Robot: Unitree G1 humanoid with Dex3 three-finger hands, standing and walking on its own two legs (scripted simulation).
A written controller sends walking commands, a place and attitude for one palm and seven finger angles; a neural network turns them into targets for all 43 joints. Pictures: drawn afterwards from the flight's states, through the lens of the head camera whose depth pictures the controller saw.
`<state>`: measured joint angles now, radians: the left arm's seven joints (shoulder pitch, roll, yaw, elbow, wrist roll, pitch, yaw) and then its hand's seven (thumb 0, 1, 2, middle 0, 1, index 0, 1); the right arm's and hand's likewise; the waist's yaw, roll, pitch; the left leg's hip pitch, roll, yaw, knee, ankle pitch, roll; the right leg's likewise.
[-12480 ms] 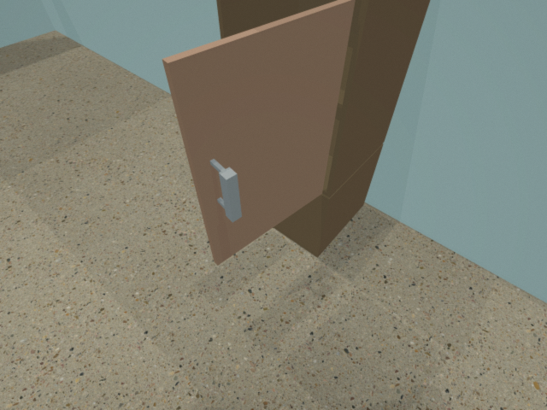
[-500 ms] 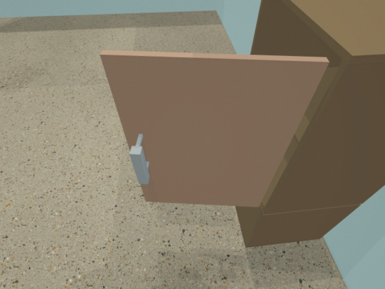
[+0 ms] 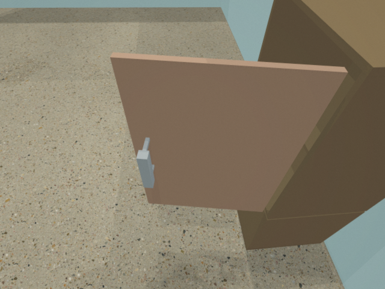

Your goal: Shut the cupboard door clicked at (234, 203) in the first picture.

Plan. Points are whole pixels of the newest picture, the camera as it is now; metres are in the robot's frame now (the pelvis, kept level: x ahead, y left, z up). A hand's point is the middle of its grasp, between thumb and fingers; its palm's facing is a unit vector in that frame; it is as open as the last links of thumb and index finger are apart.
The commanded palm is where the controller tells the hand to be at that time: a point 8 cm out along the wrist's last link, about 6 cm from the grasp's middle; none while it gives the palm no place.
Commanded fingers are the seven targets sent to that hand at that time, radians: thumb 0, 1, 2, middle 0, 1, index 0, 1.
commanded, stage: look again from close up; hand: left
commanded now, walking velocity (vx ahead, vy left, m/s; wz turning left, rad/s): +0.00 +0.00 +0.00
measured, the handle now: (148, 163) +0.42 +0.15 -0.03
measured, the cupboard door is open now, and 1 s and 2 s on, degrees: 81 81 81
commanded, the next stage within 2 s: raise the hand and make a fist in 0.46 s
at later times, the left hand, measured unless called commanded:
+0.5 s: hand out of the picture +0.00 +0.18 -0.17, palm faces +0.01 -0.98 -0.21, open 7.4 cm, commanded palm none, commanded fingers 0.00 0.90 0.90 -0.20 -0.30 -0.20 -0.30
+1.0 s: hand out of the picture +0.10 +0.18 -0.08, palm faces +0.07 -1.00 +0.00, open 6.1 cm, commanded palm +0.10 +0.23 -0.06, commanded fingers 0.00 0.90 0.90 -0.60 -0.74 -0.60 -0.74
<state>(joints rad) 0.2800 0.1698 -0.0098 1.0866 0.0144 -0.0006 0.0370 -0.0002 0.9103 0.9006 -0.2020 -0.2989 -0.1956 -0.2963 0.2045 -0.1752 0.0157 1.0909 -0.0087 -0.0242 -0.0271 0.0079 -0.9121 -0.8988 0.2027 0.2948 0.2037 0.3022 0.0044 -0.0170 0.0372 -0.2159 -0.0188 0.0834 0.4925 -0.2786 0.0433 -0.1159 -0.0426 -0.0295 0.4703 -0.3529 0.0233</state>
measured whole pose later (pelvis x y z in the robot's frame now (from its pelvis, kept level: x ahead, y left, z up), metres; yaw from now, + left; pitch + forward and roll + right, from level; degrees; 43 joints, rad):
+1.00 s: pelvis -0.08 -0.04 -0.11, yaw +2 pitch +13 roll -1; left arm 0.40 0.22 0.21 0.20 -0.32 -0.51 -0.40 0.01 0.90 0.90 -0.44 -0.55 -0.43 -0.55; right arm 0.15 -0.28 -0.07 0.52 0.03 -0.27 -0.03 0.01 -0.90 -0.90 0.20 0.29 0.20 0.30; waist 0.03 -0.01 -0.15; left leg -0.99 0.03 -0.01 1.23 -0.47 -0.01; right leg -0.89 0.00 -0.08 1.26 -0.60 -0.05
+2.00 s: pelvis -0.06 +0.00 -0.09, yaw +2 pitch +14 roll -4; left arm 0.40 0.26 0.13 -0.05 -0.26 -0.36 -0.27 0.01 0.90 0.90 -1.28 -1.47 -1.27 -1.47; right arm 0.23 -0.22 0.04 0.48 0.03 -0.18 -0.04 0.01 -0.90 -0.90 0.21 0.30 0.21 0.30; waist 0.01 0.05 -0.15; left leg -0.96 0.02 -0.02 1.18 -0.47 0.04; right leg -0.82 0.00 -0.09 1.12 -0.55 0.00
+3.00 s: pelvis -0.06 -0.02 -0.09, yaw +2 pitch +15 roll -2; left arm 0.11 0.23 0.09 0.14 -0.23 -0.31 -0.19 0.01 0.90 0.90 -1.30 -1.50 -1.30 -1.50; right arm 0.25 -0.24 0.02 0.53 0.04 -0.16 -0.04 0.01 -0.90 -0.90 0.21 0.30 0.21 0.30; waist -0.03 0.05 -0.16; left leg -0.95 0.03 0.00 1.15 -0.46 0.02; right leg -0.83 0.01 -0.07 1.13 -0.56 -0.02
